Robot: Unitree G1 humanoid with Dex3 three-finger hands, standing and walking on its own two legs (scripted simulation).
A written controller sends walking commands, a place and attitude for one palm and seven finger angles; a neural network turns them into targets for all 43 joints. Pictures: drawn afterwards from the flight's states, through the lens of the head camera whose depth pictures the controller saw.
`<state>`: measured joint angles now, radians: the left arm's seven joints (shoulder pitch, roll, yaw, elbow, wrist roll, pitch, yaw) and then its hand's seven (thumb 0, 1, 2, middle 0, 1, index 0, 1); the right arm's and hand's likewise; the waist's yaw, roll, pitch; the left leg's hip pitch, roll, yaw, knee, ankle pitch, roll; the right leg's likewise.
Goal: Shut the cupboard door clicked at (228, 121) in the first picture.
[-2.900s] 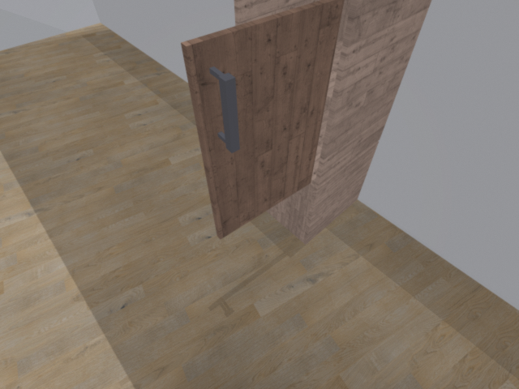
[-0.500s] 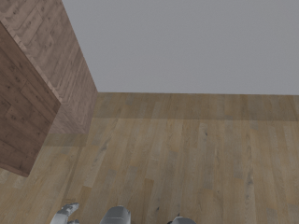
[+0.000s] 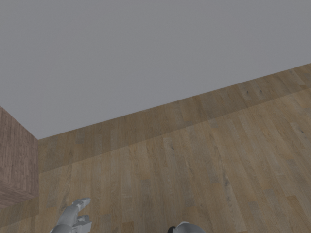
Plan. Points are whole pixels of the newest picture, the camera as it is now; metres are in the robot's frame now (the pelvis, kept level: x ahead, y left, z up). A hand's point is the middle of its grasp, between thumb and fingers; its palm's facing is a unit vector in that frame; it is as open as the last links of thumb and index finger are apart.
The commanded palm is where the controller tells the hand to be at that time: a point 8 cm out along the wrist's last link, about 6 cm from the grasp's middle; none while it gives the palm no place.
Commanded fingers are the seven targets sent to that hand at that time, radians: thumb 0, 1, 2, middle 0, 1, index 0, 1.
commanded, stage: walk to a spot facing it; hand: left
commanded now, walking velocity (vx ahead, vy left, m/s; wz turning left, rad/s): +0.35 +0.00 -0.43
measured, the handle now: out of the picture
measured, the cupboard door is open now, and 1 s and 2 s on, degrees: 85 85 85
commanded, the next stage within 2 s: turn to face it in 0.72 s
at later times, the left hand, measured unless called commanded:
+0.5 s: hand (93, 187) +0.26 +0.20 -0.17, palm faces -0.14 -0.97 -0.18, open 7.3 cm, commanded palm none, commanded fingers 0.00 0.90 0.90 -0.20 -0.30 -0.20 -0.30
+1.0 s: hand (152, 102) +0.59 +0.02 -0.14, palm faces -0.41 -0.89 -0.20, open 7.3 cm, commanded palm none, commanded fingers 0.00 0.90 0.90 -0.20 -0.30 -0.20 -0.30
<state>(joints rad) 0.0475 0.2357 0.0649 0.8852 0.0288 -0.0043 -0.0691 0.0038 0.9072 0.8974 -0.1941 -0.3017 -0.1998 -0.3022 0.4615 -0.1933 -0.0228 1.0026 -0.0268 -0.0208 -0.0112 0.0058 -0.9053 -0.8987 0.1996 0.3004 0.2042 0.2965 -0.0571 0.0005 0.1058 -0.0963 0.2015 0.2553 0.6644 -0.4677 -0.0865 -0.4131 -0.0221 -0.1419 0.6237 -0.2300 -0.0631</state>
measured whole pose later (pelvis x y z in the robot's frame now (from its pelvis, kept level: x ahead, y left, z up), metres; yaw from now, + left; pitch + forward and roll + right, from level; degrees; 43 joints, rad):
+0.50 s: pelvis +0.22 +0.01 +0.01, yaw -13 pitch +1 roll +0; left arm 0.29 0.23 0.08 1.05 0.02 0.00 -0.03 0.00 0.91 0.90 -0.20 -0.30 -0.20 -0.30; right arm 0.14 -0.17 -0.02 0.90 -0.04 -0.08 -0.01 0.00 -0.91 -0.90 0.20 0.30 0.20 0.30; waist 0.04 -0.05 0.08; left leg -0.32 0.07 0.15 0.58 -0.27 0.01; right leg -0.40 0.00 -0.01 1.20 -0.40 -0.03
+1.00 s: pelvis +0.43 -0.11 +0.02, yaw -22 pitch +1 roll +0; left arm 0.14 0.19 0.03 0.99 0.01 -0.05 0.00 0.00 0.91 0.90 -0.19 -0.30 -0.20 -0.30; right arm 0.28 -0.19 -0.04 1.03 -0.02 0.00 -0.02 0.01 -0.91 -0.90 0.19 0.30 0.20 0.30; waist -0.07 0.00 0.07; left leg -0.49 0.12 0.05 1.04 -0.34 -0.06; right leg -0.25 0.00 -0.14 0.47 -0.24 -0.07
